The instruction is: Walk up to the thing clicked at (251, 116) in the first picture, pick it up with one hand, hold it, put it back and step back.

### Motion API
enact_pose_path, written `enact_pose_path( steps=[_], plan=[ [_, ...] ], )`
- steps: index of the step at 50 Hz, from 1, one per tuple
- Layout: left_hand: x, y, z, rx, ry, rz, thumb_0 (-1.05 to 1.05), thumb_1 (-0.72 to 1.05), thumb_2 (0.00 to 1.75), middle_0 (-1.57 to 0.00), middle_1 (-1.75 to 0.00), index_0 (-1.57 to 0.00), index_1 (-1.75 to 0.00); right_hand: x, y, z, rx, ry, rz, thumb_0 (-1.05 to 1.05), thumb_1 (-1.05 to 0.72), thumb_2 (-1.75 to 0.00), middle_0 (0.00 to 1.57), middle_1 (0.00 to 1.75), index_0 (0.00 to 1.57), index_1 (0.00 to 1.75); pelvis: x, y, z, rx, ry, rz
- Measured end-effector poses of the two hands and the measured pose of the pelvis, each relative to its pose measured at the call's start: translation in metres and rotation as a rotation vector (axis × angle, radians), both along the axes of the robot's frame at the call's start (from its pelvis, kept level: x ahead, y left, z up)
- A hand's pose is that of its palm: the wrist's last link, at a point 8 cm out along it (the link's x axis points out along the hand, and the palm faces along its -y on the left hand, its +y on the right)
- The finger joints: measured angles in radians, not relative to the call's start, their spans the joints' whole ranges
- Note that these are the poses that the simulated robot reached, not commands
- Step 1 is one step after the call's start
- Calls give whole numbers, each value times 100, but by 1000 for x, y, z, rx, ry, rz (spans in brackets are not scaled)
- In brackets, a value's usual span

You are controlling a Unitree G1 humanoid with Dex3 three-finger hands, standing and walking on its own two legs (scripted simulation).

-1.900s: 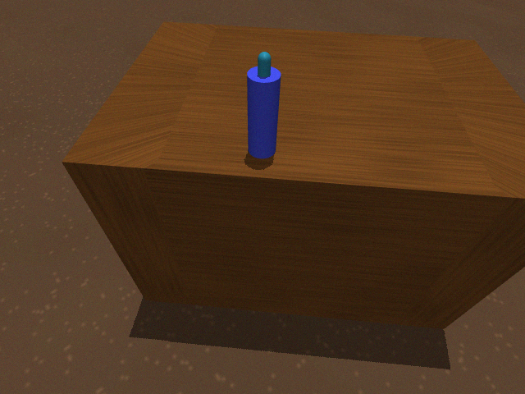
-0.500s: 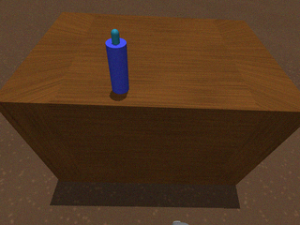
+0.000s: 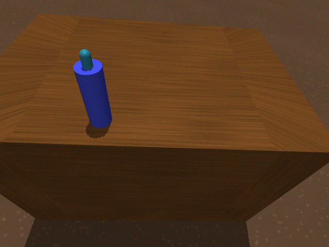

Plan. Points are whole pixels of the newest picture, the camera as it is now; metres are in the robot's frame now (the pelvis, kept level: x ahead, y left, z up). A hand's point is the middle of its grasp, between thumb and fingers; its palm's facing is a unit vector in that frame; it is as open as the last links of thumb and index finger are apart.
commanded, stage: walk up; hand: left
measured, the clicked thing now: (93, 90) +0.48 +0.20 +0.11
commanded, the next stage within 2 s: stand in 1.96 s
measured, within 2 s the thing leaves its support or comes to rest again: neither
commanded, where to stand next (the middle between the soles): +0.07 -0.02 m, yaw +1 degrees
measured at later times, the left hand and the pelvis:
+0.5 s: hand (71, 245) +0.16 +0.23 -0.12, palm faces -0.03 -0.92 -0.39, open 7.4 cm; pelvis +0.04 -0.03 +0.01, yaw -1 degrees
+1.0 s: hand out of the picture +0.10 +0.25 -0.14, palm faces -0.03 -0.95 -0.32, open 7.4 cm; pelvis +0.02 +0.00 +0.02, yaw -1 degrees
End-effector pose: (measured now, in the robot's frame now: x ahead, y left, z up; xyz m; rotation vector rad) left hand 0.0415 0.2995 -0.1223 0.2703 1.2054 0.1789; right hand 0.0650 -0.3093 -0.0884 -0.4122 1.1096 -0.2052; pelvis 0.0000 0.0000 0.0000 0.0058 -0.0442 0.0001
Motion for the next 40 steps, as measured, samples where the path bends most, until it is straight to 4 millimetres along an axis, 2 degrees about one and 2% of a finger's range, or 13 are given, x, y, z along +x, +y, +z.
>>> enact_pose_path(
  steps=[4, 7, 12, 18, 26, 34, 40],
  plan=[
    [40, -7, 8, 11, -40, -43, 0, 91, 90, -20, -30, -20, -30, 19, 2, 0, 25, -20, -4, 1, -90, -90, 21, 30, 21, 30, 13, -6, 4, -13, 8, -10],
    [64, -10, 12, 40, -80, -56, 0, 91, 90, -20, -30, -20, -30, 33, -3, -7, 48, -25, -7, 0, -90, -90, 21, 30, 21, 30, 20, -15, 2, -14, 5, -17],
    [88, -17, 24, 79, -101, -70, 0, 91, 90, -20, -30, -20, -30, 53, -13, -16, 81, -23, -42, 1, -90, -90, 21, 30, 21, 30, 32, -24, 3, -7, 7, -11],
    [107, -24, 36, 101, -114, -73, 0, 91, 90, -20, -30, -20, -30, 64, -22, -23, 103, -4, -59, 1, -90, -90, 21, 30, 21, 30, 40, -28, 6, 1, 4, -10],
    [109, -31, 35, 86, -97, -62, 0, 91, 90, -20, -30, -20, -30, 59, -23, -20, 105, 41, -72, 1, -90, -90, 20, 30, 21, 30, 37, -31, 12, 6, -6, -11],
    [94, -34, 29, 41, -56, -51, 0, 91, 90, -20, -30, -20, -30, 41, -19, -11, 92, 76, -90, 1, -90, -90, 20, 30, 21, 30, 30, -25, 19, -2, -18, -16],
    [81, -27, 25, 20, -23, -42, 0, 91, 90, -20, -30, -20, -30, 28, -10, -5, 84, 98, -99, 1, -90, -90, 20, 30, 21, 30, 25, -16, 22, -7, -16, -19]
  ],
)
